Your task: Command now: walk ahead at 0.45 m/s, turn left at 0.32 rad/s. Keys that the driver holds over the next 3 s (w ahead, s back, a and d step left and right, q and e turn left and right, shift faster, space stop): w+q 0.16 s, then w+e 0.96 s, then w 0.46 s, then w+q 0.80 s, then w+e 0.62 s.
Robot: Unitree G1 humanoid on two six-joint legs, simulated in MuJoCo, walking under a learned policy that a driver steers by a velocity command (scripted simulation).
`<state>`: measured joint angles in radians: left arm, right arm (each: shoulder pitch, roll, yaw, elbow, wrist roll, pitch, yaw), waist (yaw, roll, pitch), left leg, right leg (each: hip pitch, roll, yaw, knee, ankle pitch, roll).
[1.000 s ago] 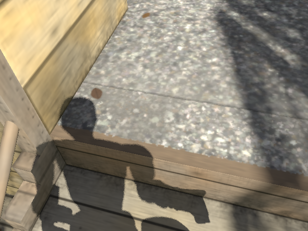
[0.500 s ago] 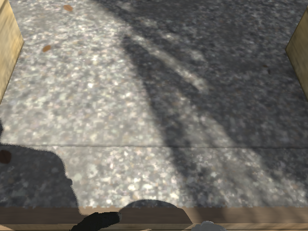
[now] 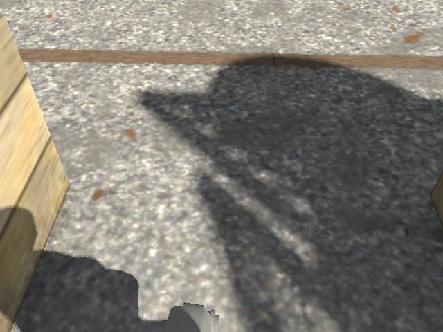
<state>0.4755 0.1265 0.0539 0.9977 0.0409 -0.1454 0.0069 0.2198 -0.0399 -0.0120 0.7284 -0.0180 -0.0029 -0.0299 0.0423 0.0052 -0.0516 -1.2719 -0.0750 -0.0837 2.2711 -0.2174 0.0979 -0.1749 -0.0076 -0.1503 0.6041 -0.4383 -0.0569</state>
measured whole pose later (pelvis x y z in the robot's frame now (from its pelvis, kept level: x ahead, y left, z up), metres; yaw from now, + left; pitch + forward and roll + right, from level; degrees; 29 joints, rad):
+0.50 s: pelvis +0.30 +0.10 +0.19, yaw +2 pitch +1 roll +0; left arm 0.15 0.12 0.05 0.67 0.01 -0.06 0.00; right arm 0.36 -0.17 -0.05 0.97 0.00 -0.12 0.01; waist 0.01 -0.02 -0.04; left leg -0.25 -0.01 0.22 0.60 -0.35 0.09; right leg -0.98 0.04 0.13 1.46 0.08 -0.10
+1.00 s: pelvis +0.62 +0.08 +0.20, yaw -15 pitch +2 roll -1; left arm 0.40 0.26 0.08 0.81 0.01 -0.06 0.00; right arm 0.17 -0.22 -0.04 0.67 -0.04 -0.08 0.00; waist 0.04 0.00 -0.01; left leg -0.64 0.10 -0.05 1.19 -0.29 -0.02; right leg -0.15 0.18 0.03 0.36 -0.23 -0.16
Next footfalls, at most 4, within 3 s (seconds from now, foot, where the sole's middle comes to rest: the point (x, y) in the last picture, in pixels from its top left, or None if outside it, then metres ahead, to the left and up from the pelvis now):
0.20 left None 0.31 0.16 -0.57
0.80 right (227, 284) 0.62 0.05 -0.57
1.26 left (212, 178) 1.02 0.11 -0.57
1.76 right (294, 161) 1.12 -0.18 -0.57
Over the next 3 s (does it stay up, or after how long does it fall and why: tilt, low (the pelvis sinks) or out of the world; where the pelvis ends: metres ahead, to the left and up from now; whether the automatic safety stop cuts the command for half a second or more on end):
stays up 1.69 -0.16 0.20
